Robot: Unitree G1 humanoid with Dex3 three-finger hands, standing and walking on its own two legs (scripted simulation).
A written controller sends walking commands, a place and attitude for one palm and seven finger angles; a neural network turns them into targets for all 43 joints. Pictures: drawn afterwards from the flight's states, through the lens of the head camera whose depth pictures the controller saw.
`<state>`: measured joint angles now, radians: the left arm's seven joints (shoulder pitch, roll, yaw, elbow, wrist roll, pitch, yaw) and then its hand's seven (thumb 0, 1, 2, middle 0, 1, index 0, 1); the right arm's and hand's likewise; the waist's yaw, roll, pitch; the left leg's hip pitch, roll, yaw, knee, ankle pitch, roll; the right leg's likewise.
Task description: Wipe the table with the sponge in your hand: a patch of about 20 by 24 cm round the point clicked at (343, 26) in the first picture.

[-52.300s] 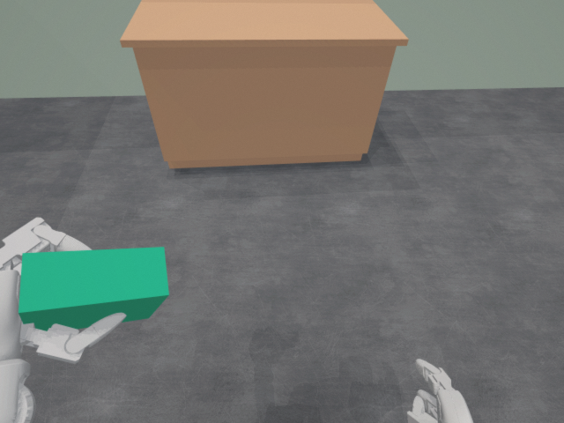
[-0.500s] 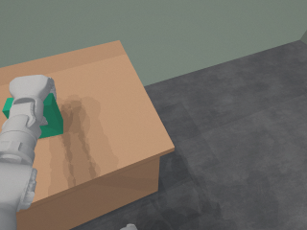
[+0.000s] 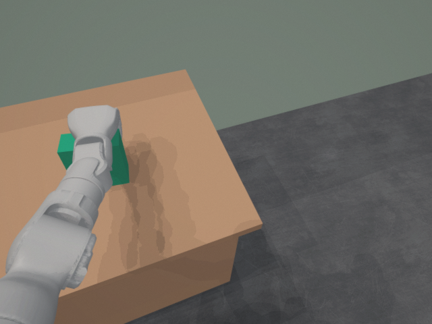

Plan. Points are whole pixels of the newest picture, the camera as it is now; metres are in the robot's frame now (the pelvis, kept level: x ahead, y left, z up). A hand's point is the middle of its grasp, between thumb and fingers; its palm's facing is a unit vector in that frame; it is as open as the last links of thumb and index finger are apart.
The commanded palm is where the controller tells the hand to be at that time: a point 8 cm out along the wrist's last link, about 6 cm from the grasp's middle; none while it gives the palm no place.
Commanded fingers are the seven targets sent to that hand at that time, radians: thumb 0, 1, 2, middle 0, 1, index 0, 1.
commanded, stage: slide across to the middle lane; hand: left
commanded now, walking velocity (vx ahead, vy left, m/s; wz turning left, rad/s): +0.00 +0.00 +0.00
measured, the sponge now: (100, 166) +0.43 +0.27 +0.00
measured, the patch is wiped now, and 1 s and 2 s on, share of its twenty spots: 0.35 0.35 0.65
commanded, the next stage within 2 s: wipe back along the middle lane in 0.34 s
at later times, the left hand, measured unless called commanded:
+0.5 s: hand (110, 141) +0.45 +0.24 +0.06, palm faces -0.12 +0.03 -0.99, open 9.6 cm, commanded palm +0.44 +0.21 +0.10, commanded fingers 0.00 0.10 1.30 -1.20 -1.60 -1.20 -1.60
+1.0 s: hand (115, 152) +0.43 +0.22 +0.06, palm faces -0.03 +0.00 -1.00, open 9.6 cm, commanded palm +0.38 +0.19 +0.08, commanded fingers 0.00 0.10 1.30 -1.20 -1.60 -1.20 -1.60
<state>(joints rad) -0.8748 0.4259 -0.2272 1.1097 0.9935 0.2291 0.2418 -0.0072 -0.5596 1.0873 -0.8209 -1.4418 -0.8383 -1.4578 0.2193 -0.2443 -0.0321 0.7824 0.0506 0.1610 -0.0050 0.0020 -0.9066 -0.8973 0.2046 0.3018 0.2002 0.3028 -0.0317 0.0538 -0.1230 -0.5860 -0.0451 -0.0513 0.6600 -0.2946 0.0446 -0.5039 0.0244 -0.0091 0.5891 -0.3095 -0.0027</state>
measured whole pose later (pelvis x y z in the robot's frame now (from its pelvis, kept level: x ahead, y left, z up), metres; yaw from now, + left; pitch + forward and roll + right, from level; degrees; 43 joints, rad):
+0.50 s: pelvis +0.02 -0.02 +0.01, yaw +0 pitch +11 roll -1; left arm -0.78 0.44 -0.18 1.03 0.98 0.25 0.21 0.00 -0.52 1.06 -0.79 -1.46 -0.81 -1.47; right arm 0.19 -0.27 -0.03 0.77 0.06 0.21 -0.01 0.00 -0.91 -0.90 0.20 0.30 0.20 0.30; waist -0.04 0.06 -0.11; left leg -0.49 -0.02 -0.06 0.60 -0.30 0.02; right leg -0.42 0.05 -0.01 0.53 -0.31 -0.03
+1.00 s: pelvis +0.02 -0.01 +0.01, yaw +0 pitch +9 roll -1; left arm -0.61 0.34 -0.23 0.80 0.97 0.37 0.25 -0.01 -0.45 1.02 -0.74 -1.51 -0.75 -1.52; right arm 0.14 -0.26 -0.02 0.71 0.08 0.26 0.01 0.00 -0.91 -0.90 0.20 0.30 0.20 0.30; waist 0.01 0.06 -0.13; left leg -0.43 -0.04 -0.04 0.57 -0.30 0.03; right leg -0.36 0.03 0.01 0.52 -0.31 -0.02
